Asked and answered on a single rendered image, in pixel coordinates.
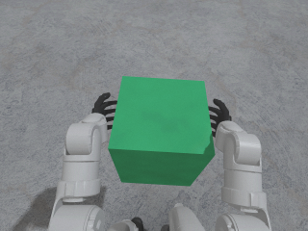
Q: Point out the robot left hand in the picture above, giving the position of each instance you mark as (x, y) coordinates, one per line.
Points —
(100, 105)

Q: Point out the left robot thigh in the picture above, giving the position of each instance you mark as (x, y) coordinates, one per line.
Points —
(123, 226)

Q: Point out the carton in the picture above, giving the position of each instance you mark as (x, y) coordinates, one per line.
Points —
(161, 133)

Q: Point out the right robot forearm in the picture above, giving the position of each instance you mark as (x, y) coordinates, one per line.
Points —
(242, 155)

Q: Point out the robot right hand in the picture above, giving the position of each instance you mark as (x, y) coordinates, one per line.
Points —
(222, 112)

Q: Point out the left robot forearm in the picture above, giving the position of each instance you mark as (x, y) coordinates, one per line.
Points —
(82, 153)

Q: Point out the right robot shin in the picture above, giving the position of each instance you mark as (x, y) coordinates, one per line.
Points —
(178, 205)

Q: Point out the left robot upper arm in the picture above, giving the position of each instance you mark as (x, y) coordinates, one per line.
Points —
(75, 217)

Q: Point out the right robot upper arm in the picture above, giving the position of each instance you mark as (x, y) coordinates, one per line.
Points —
(240, 222)

